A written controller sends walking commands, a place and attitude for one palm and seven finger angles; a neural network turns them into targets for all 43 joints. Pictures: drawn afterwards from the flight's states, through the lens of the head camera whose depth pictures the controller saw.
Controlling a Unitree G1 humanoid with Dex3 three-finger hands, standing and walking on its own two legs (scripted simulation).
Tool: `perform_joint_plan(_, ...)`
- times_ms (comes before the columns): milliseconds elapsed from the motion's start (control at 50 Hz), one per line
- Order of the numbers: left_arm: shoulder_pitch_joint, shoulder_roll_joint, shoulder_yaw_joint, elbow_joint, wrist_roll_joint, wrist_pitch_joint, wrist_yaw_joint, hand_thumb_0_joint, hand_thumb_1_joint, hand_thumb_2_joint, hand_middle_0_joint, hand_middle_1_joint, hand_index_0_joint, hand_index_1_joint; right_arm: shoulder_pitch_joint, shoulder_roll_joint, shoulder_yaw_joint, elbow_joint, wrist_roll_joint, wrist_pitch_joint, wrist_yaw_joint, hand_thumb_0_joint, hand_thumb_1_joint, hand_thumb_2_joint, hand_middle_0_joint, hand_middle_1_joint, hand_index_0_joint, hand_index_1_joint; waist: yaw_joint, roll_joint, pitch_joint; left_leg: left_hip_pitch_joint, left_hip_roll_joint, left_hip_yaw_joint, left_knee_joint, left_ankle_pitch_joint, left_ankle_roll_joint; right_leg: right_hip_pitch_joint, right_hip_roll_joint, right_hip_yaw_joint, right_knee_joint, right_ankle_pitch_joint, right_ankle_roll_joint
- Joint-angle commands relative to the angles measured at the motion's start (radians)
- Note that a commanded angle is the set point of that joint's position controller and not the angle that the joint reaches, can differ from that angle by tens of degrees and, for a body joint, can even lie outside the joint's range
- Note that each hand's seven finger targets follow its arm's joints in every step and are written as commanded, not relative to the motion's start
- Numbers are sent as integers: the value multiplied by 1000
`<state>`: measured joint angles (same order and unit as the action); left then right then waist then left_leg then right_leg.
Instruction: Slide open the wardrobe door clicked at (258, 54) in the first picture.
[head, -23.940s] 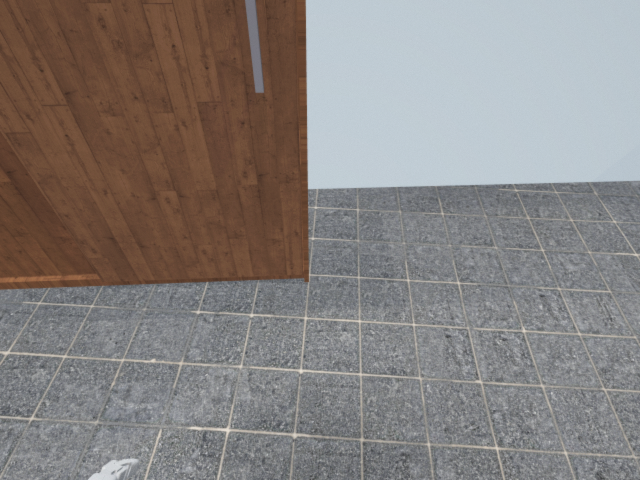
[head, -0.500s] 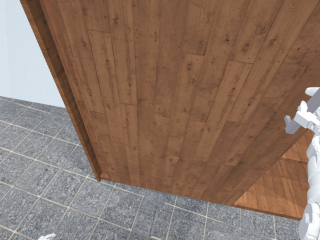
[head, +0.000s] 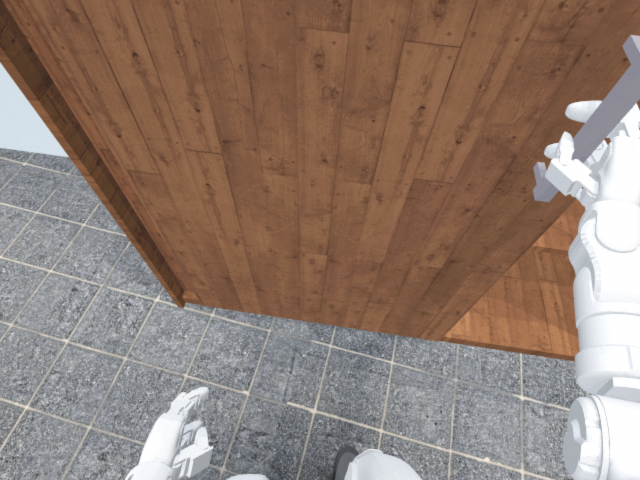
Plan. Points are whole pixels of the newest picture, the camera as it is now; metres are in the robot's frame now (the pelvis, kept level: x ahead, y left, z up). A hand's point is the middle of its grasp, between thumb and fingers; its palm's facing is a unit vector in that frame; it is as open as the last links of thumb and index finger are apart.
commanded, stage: stop walking and hold the door there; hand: right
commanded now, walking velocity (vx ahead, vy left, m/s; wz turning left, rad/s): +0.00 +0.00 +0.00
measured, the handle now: (582, 129) +0.49 -0.28 +0.15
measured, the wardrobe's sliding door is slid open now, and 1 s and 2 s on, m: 0.66 0.66 0.66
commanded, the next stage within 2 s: loosen the grip on the handle in 0.40 s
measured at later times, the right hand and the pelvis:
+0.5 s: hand (557, 164) +0.44 -0.25 +0.14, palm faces +0.36 +0.91 -0.19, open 5.7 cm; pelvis +0.01 +0.00 +0.00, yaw +1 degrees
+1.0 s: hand (563, 165) +0.45 -0.26 +0.13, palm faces +0.36 +0.92 -0.18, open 13.4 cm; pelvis +0.00 +0.00 +0.00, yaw -1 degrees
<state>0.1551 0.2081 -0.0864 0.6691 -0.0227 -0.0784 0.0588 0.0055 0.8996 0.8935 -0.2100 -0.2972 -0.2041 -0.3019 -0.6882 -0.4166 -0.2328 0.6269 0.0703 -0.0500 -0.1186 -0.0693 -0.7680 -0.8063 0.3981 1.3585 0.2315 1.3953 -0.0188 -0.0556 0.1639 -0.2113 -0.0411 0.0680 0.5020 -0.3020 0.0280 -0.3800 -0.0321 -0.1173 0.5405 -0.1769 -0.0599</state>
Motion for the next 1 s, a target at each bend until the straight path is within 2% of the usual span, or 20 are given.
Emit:
perform_joint_plan(0,39,194,87,-119,-22,-29,36,0,900,900,-200,-300,-200,-300,-406,-187,14,-260,-25,-103,35,0,-900,-900,450,1400,450,1400,44,78,-595,134,169,-127,-29,400,-5,321,-184,175,-2,381,7)
perform_joint_plan(60,49,198,84,-115,-22,-20,45,0,900,900,-200,-300,-200,-300,-394,-183,20,-211,-22,-102,34,0,-900,-900,450,1400,450,1400,47,-8,-573,111,164,-119,-13,346,-10,306,-187,188,-40,357,3)
perform_joint_plan(120,50,210,85,-108,-15,-14,50,0,900,900,-200,-300,-200,-300,-395,-165,41,-163,-19,-103,34,0,-900,-900,450,1400,450,1400,44,-103,-513,48,116,-91,-20,96,-19,280,-215,246,-114,226,-13)
perform_joint_plan(200,65,224,91,-93,-10,-12,58,0,900,900,-200,-300,-200,-300,-381,-167,40,-104,-16,-104,30,0,-900,-900,450,1400,450,1400,43,-100,-452,52,102,-88,-46,10,-12,224,-222,267,-172,105,-14)
perform_joint_plan(260,82,236,98,-81,-11,-8,65,0,900,900,-200,-300,-200,-300,-362,-225,-4,-62,-20,-108,24,0,-900,-900,450,1400,450,1400,41,-57,-457,76,128,-113,-74,92,-8,212,-203,237,-138,160,-4)
perform_joint_plan(300,85,233,100,-82,-14,-8,64,0,900,900,-200,-300,-200,-300,-362,-182,33,-53,-17,-108,30,0,-900,-900,450,1400,450,1400,46,-33,-466,66,151,-136,-85,149,-5,234,-189,205,-109,179,10)
perform_joint_plan(460,101,236,100,-73,-19,8,69,0,900,900,-200,-300,-200,-300,-314,-225,1,-8,-21,-113,30,0,-900,-900,450,1400,450,1400,44,15,-472,76,176,-139,-67,325,-15,241,-179,178,-65,290,13)
perform_joint_plan(480,149,260,190,-100,-11,-19,18,0,900,900,-200,-300,-200,-300,-918,-868,-489,-58,-136,-136,33,0,-900,-900,450,1400,450,1400,10,131,-320,-63,146,-213,-147,353,-47,203,-104,111,-7,219,-21)
perform_joint_plan(500,104,246,153,-54,35,-67,4,0,900,900,-200,-300,-200,-300,-787,-396,-171,239,-162,-33,104,0,-779,-842,450,1400,450,1400,121,214,-586,-33,30,-52,16,626,14,213,17,68,-71,389,-20)
perform_joint_plan(520,157,249,167,-36,-14,-72,13,0,900,900,-200,-300,-200,-300,-578,-382,-270,225,-124,-19,115,0,-658,-783,450,1400,450,1400,92,217,-596,-85,27,-23,35,595,5,299,14,93,-2,497,-26)
perform_joint_plan(540,157,229,159,-56,-6,-84,6,0,900,900,-200,-300,-200,-300,-464,-239,-173,185,-103,-26,147,0,-538,-725,450,1400,450,1400,43,94,-589,-97,40,-18,18,538,-3,319,6,97,1,538,0)
perform_joint_plan(560,152,254,160,-40,3,-76,2,0,900,900,-200,-300,-200,-300,-535,-326,-223,84,-82,-64,133,0,-417,-667,450,1400,450,1400,35,-93,-619,-157,35,-36,-17,381,-3,440,-9,113,-20,474,18)
perform_joint_plan(580,140,238,164,-50,21,-81,-5,0,900,900,-200,-300,-200,-300,-544,-326,-194,38,-110,-82,117,0,-296,-608,450,1400,450,1400,38,-222,-612,-213,34,-44,-36,255,10,479,-16,120,-24,391,27)
perform_joint_plan(620,137,214,147,-67,14,-81,-19,0,900,900,-200,-300,-200,-300,-472,-223,-91,37,-140,-106,78,0,-54,-492,450,1400,450,1400,58,-151,-487,-284,26,-31,-42,129,16,397,-24,142,-43,178,16)
perform_joint_plan(640,130,216,147,-73,15,-78,-18,0,900,900,-200,-300,-200,-300,-488,-198,-72,42,-136,-117,66,0,67,-433,450,1400,450,1400,79,-20,-447,-261,30,-27,-59,122,12,328,-21,139,-41,123,-1)
perform_joint_plan(700,127,239,140,-77,-11,-68,-5,0,900,900,-200,-300,-200,-300,-462,-285,-145,115,-76,-108,61,0,429,-258,437,1383,437,1383,73,147,-406,-240,31,-59,-84,-8,-11,207,-3,130,-72,-85,-12)
perform_joint_plan(800,132,224,129,-78,-17,-75,6,0,900,900,-200,-300,-200,-300,-548,-276,-85,57,-89,-103,64,0,550,-200,370,1300,370,1300,69,-7,-474,-246,33,-69,-61,17,-4,251,7,124,-52,-66,-11)
perform_joint_plan(860,152,224,127,-69,-14,-72,11,0,900,900,-200,-300,-200,-300,-585,-287,-84,39,-95,-98,46,0,550,-200,330,1250,330,1250,85,-5,-458,-257,31,-69,-64,22,-6,236,4,132,-40,-63,-14)
perform_joint_plan(880,161,235,133,-65,-11,-70,15,0,900,900,-200,-300,-200,-300,-553,-400,-182,23,-93,-101,39,0,550,-200,317,1233,317,1233,60,10,-506,-213,31,-76,-64,41,-5,241,2,128,-36,-26,-15)
perform_joint_plan(980,169,218,135,-65,-8,-71,16,0,900,900,-200,-300,-200,-300,-512,-307,-124,-100,-65,-114,52,0,550,-200,250,1150,250,1150,61,-56,-587,-194,18,-57,-32,192,2,347,-6,131,-7,168,-6)
